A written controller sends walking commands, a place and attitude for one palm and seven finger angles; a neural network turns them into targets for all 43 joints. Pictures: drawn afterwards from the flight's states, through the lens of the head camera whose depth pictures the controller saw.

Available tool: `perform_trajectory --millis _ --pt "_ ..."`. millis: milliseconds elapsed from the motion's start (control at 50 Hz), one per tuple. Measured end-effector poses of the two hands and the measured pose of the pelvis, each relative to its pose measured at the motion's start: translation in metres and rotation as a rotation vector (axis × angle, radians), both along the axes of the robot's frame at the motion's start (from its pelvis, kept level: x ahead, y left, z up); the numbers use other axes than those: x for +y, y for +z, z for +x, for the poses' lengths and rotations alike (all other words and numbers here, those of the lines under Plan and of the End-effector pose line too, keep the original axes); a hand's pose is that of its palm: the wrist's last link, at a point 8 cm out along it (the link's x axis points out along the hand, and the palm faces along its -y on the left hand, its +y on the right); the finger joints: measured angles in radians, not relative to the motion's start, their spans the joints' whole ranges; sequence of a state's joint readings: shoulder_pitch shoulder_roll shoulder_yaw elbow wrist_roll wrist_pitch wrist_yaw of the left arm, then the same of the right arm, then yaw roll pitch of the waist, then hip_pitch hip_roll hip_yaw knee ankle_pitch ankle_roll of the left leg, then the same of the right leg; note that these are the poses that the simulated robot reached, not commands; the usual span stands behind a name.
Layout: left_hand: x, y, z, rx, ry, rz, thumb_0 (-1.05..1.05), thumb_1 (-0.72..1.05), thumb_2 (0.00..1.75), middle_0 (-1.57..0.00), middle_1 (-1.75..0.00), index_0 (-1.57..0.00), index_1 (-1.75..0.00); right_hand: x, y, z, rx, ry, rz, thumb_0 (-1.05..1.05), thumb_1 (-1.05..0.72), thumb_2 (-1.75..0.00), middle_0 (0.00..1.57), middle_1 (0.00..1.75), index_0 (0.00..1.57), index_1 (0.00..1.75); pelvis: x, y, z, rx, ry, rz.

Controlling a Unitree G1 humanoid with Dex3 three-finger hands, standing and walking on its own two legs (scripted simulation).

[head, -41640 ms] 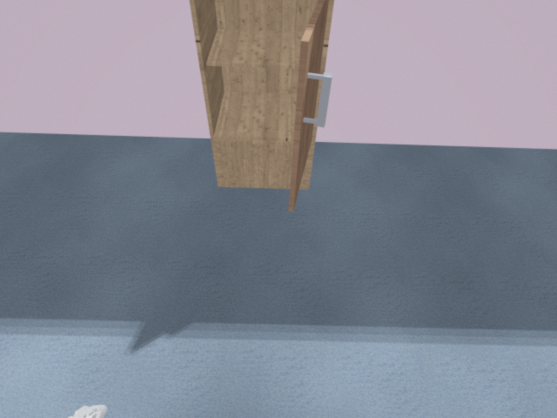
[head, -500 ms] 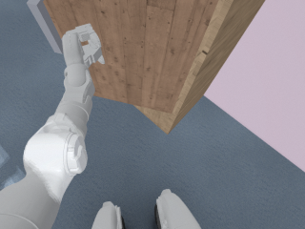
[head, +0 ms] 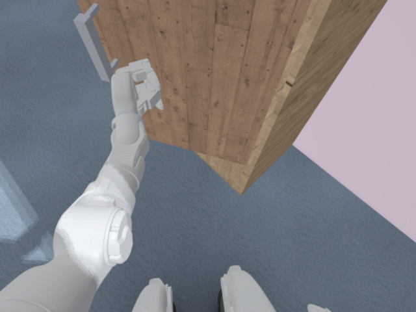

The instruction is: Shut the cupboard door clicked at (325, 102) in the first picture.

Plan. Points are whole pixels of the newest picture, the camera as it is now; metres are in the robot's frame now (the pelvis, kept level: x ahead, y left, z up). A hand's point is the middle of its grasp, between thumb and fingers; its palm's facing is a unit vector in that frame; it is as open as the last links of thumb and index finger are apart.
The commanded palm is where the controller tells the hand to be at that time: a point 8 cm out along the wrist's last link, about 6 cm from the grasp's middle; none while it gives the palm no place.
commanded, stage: draw the hand back to the body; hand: left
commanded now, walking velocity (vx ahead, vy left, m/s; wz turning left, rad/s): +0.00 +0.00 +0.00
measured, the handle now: (101, 45) +0.66 +0.16 +0.07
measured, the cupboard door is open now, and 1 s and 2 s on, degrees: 30 30 30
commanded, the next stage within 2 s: step back with the hand held close in 1.48 s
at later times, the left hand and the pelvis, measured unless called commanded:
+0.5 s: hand (78, 150) +0.36 +0.14 +0.15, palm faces +0.04 -0.99 -0.13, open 3.0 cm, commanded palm +0.32 +0.20 +0.17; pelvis +0.02 +0.01 +0.07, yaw +0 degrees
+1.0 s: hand out of the picture +0.24 +0.27 +0.23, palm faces +0.40 -0.84 -0.37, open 5.3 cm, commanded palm +0.19 +0.31 +0.25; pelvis +0.03 +0.02 +0.09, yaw +1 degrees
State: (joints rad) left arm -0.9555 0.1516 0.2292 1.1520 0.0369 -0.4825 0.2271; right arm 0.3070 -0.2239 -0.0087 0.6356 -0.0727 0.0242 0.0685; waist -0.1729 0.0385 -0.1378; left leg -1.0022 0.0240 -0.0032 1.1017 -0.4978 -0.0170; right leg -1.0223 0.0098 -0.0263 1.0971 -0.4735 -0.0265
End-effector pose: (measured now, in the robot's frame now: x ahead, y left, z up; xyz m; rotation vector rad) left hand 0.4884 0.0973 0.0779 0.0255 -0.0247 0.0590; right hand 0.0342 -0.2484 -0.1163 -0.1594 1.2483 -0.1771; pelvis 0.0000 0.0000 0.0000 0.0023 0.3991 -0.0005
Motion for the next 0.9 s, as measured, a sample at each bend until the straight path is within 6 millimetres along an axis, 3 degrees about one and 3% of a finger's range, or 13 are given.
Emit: perform_trajectory --millis 80,200,300,420,520,620,740,900 --pt "0.021 0.010 -0.017 -0.016 0.012 0.021 0.02 0.89 0.90 -1.30 -1.50 -1.30 -1.50 0.005 0.006 -0.012 0.015 -0.039 0.033 0.00 -0.91 -0.90 0.20 0.29 0.20 0.29 -0.001 0.011 0.003 -0.033 -0.023 0.008" --pt "0.059 0.030 -0.068 -0.004 0.037 0.010 0.02 0.89 0.90 -1.30 -1.50 -1.29 -1.50 0.004 0.030 -0.010 -0.011 -0.052 0.038 0.00 -0.91 -0.90 0.21 0.30 0.20 0.29 -0.002 0.036 0.010 -0.124 -0.026 0.005" --pt "0.075 0.051 -0.101 -0.040 0.011 0.007 0.02 0.90 0.90 -1.30 -1.50 -1.30 -1.50 -0.006 0.051 0.021 -0.116 -0.014 -0.018 0.01 -0.91 -0.90 0.21 0.30 0.20 0.29 -0.001 0.048 0.012 -0.195 -0.003 -0.006" --pt "0.085 0.067 -0.132 -0.046 -0.027 0.002 0.01 0.89 0.90 -1.27 -1.47 -1.27 -1.47 -0.009 0.077 0.080 -0.322 0.029 -0.055 0.01 -0.91 -0.90 0.20 0.29 0.20 0.29 0.004 0.056 0.012 -0.259 -0.001 -0.007" --pt "0.101 0.084 -0.162 -0.008 -0.010 0.131 0.01 0.89 0.90 -1.20 -1.38 -1.19 -1.38 0.006 0.104 0.128 -0.457 0.028 -0.049 0.01 -0.91 -0.90 0.20 0.29 0.20 0.29 0.006 0.068 0.016 -0.329 -0.008 0.000" --pt "0.130 0.102 -0.192 0.012 0.073 0.192 0.01 0.89 0.90 -1.08 -1.26 -1.08 -1.26 0.029 0.126 0.164 -0.541 0.080 -0.023 0.01 -0.91 -0.90 0.20 0.29 0.20 0.29 0.009 0.078 0.021 -0.383 0.001 -0.002" --pt "0.159 0.123 -0.228 0.004 0.175 0.235 0.01 0.89 0.90 -0.93 -1.09 -0.93 -1.09 0.056 0.135 0.184 -0.583 0.163 0.016 0.01 -0.91 -0.90 0.20 0.30 0.20 0.29 0.014 0.085 0.026 -0.424 0.013 -0.004" --pt "0.190 0.145 -0.268 -0.009 0.288 0.305 0.01 0.89 0.90 -0.71 -0.85 -0.71 -0.85 0.070 0.129 0.182 -0.558 0.207 0.040 0.01 -0.90 -0.90 0.21 0.30 0.21 0.30 0.018 0.089 0.031 -0.448 0.020 -0.003"
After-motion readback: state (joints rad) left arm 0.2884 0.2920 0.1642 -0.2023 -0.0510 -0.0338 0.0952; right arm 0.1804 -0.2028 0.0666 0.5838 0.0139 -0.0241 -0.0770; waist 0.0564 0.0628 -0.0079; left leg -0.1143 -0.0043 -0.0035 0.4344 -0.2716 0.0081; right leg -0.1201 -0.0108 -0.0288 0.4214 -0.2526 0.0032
